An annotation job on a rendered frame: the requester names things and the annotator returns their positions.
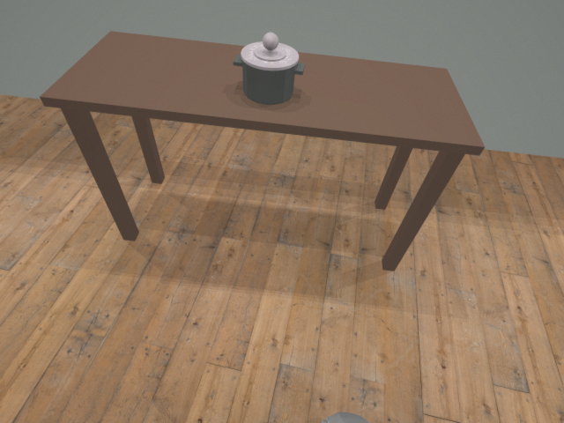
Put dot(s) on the knob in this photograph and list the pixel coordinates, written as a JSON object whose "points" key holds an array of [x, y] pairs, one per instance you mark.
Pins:
{"points": [[270, 41]]}

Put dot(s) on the table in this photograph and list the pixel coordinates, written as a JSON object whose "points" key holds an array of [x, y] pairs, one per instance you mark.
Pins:
{"points": [[143, 76]]}

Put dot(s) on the pot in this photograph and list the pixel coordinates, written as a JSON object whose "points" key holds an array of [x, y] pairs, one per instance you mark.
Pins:
{"points": [[268, 87]]}

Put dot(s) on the lid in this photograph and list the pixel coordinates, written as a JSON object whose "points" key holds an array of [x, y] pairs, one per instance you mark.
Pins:
{"points": [[281, 58]]}

